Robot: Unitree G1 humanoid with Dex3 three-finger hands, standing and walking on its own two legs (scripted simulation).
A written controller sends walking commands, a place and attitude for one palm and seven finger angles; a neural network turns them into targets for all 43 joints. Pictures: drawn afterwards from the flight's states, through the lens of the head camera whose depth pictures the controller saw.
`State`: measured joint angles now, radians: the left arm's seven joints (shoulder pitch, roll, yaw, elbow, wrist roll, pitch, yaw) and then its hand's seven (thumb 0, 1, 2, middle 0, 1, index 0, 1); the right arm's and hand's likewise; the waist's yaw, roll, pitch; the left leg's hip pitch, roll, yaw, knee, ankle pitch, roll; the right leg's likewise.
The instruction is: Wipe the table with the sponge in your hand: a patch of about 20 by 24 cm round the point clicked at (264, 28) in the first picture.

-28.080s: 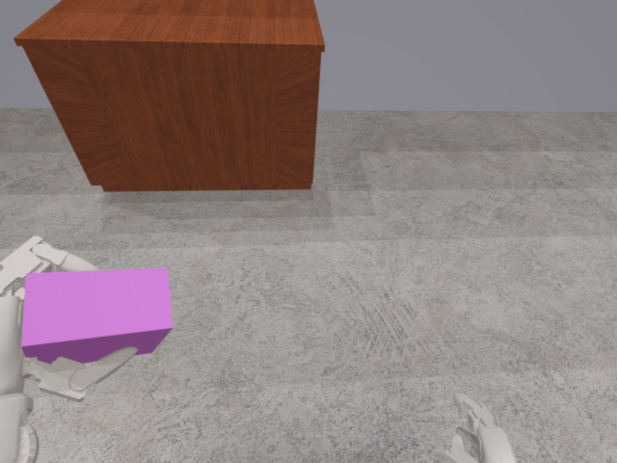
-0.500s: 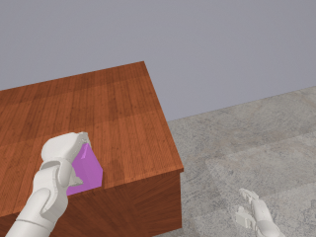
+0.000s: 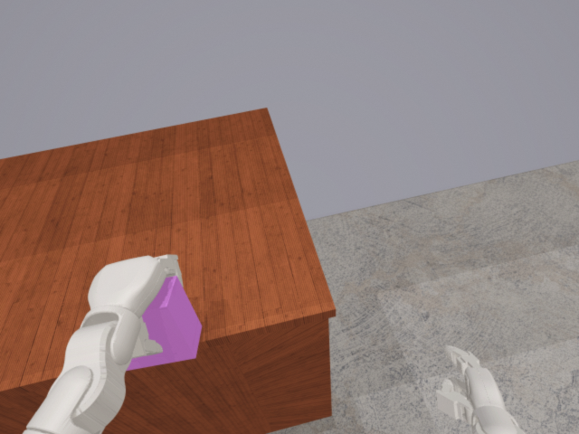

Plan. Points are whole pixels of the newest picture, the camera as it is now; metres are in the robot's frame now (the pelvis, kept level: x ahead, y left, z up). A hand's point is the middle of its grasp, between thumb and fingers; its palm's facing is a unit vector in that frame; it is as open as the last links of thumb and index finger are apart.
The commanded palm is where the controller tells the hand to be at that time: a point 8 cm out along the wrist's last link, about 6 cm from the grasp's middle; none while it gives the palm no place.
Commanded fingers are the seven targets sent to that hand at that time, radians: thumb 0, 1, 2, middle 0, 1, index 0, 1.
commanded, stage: move the sponge above the wiping area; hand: left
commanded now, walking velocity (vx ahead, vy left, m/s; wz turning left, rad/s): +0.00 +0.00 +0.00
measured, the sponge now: (154, 331) +0.24 +0.25 +0.01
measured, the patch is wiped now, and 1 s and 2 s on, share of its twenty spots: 0.00 0.00 0.00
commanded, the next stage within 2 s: lower the sponge onto the table in 1.54 s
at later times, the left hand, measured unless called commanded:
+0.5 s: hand (147, 305) +0.25 +0.24 +0.07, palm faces -0.11 -0.09 -0.99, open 10.0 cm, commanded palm +0.25 +0.27 +0.17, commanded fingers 0.00 0.10 1.30 -1.20 -1.60 -1.20 -1.60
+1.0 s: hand (140, 285) +0.27 +0.25 +0.09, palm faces +0.05 -0.07 -1.00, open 10.0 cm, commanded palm +0.25 +0.28 +0.17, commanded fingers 0.00 0.10 1.30 -1.20 -1.60 -1.20 -1.60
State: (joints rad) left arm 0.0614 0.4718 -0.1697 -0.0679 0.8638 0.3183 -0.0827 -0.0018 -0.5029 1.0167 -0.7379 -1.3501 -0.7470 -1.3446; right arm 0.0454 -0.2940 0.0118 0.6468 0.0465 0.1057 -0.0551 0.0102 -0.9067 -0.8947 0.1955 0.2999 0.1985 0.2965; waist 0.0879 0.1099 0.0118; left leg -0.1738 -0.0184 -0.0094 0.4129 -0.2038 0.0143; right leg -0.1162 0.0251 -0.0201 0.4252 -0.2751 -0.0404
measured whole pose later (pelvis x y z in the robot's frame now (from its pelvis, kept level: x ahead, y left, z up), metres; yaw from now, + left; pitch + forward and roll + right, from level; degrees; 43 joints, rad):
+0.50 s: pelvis +0.01 -0.01 +0.00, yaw +0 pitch -2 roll +0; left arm 0.11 0.53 -0.13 -0.12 0.89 0.20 -0.04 0.00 -0.50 1.02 -0.75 -1.35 -0.76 -1.35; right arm 0.08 -0.29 0.00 0.65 0.03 0.10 -0.07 0.01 -0.91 -0.89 0.19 0.30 0.20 0.30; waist 0.11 0.08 0.01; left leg -0.18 0.00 -0.01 0.44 -0.23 0.00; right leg -0.12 0.04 -0.02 0.44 -0.29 -0.05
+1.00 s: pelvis +0.00 +0.00 +0.00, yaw -1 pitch -2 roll +0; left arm 0.07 0.52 -0.13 -0.13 0.91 0.19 0.04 0.00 -0.50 1.02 -0.75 -1.35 -0.76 -1.35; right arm 0.07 -0.27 0.00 0.66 0.04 0.11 -0.06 0.01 -0.91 -0.89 0.19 0.30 0.20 0.30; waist 0.11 0.08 0.01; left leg -0.18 -0.01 0.00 0.44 -0.22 0.01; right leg -0.11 0.03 -0.01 0.42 -0.28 -0.04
